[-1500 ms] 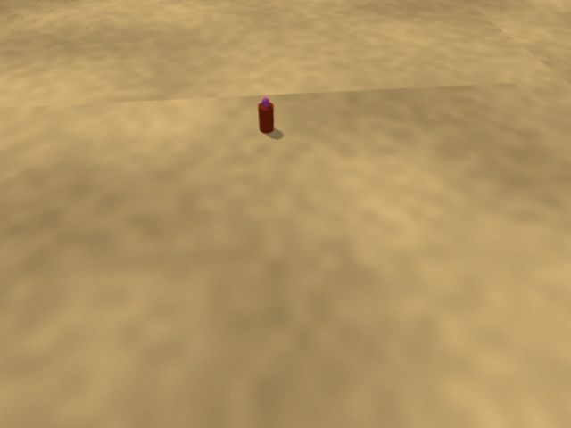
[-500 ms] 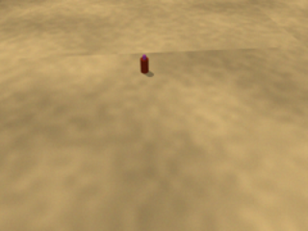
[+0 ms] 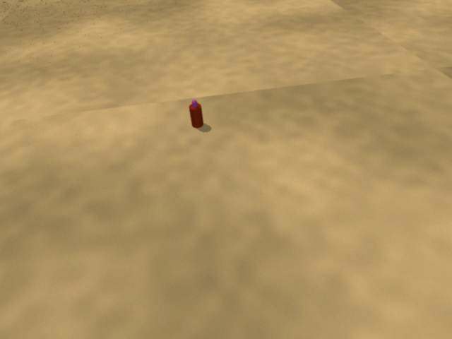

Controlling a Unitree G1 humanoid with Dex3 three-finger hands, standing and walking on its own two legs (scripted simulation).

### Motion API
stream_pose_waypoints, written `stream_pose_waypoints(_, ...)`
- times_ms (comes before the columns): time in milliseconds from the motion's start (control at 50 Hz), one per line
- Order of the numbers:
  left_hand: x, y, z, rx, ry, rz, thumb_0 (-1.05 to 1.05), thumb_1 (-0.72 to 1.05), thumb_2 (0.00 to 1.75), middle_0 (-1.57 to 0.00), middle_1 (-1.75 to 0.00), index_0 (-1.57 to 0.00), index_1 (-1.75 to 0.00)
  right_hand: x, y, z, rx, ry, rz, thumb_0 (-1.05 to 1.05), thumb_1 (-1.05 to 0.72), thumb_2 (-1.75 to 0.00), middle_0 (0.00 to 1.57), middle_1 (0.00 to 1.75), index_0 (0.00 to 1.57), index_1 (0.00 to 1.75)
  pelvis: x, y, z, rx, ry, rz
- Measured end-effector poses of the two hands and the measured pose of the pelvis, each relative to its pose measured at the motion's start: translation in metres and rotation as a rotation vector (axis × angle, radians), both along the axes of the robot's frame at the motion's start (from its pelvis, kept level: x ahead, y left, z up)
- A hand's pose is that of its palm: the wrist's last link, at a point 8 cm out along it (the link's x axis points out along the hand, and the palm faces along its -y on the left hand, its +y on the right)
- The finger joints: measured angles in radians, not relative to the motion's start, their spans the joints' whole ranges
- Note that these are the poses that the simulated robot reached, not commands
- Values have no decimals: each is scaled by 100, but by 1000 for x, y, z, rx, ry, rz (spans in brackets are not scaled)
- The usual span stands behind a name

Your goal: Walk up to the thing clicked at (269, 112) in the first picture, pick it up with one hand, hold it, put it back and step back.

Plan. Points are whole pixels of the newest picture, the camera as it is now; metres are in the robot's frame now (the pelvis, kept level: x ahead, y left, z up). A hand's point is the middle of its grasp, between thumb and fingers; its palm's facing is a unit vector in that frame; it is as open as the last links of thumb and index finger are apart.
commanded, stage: walk up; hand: left
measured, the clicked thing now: (196, 112) +1.75 +0.24 -0.65
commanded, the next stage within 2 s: none
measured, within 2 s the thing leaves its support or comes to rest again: neither
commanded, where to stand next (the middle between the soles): +1.38 +0.03 m, yaw -1 degrees
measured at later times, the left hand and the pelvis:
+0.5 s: hand (98, 303) +0.25 +0.30 -0.15, palm faces +0.01 -0.94 -0.34, open 7.4 cm; pelvis +0.25 +0.03 +0.00, yaw +2 degrees
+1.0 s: hand (147, 167) +0.63 +0.25 -0.10, palm faces +0.00 -0.92 -0.39, open 7.4 cm; pelvis +0.54 -0.02 +0.01, yaw +0 degrees
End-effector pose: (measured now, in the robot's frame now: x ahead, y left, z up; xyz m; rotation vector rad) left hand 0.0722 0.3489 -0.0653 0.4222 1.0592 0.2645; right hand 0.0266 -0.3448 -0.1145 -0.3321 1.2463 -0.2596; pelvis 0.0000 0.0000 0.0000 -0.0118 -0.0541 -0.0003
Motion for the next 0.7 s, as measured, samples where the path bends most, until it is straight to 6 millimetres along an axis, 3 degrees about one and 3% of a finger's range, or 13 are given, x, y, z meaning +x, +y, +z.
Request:
stream_pose_waypoints(60, -6, -17, 0, -17, 9, 50, 0, 90, 90, -20, -30, -20, -30, 47, -1, 3, 20, -32, 43, 2, -91, -90, 20, 30, 20, 30, 22, -8, 6, -7, -12, 13)
stream_pose_waypoints(160, -11, -37, -2, -65, 106, 101, 0, 90, 90, -20, -30, -20, -30, 130, 10, 26, 73, -155, 112, 1, -91, -90, 20, 30, 20, 30, 61, -15, 21, -7, -16, 12)
stream_pose_waypoints(220, 0, -42, -8, -86, 145, 118, 0, 90, 90, -20, -30, -20, -30, 170, 16, 36, 84, -170, 143, 1, -91, -90, 20, 30, 20, 30, 88, -16, 24, -8, -5, 16)
stream_pose_waypoints(300, 35, -39, -19, -112, 164, 128, 1, 90, 90, -20, -30, -21, -30, 220, 22, 43, 67, -142, 185, 1, -91, -90, 20, 30, 20, 30, 130, -12, 22, -18, 16, 35)
stream_pose_waypoints(400, 95, -20, -42, -134, 179, 131, 1, 90, 90, -20, -30, -21, -30, 297, 38, 37, 24, -123, 214, 1, -91, -90, 20, 30, 20, 30, 195, 8, 6, -36, 42, 47)
stream_pose_waypoints(480, 157, -5, -52, -131, 212, 114, 1, 90, 90, -20, -30, -20, -30, 350, 59, 37, 5, -186, 215, 1, -91, -90, 20, 30, 20, 30, 240, 25, 1, 2, 45, 42)
stream_pose_waypoints(580, 260, 1, -32, -126, 136, 20, 1, 90, 90, -20, -30, -20, -30, 372, 68, 48, 18, -202, 130, 1, -90, -90, 21, 30, 20, 30, 298, 31, 17, 6, 34, 29)
stream_pose_waypoints(700, 382, 0, -10, -107, 3, -58, 0, 90, 90, -20, -30, -20, -30, 387, 56, 40, 24, -114, 69, 1, -90, -90, 21, 30, 20, 30, 366, 26, 20, 33, 17, 15)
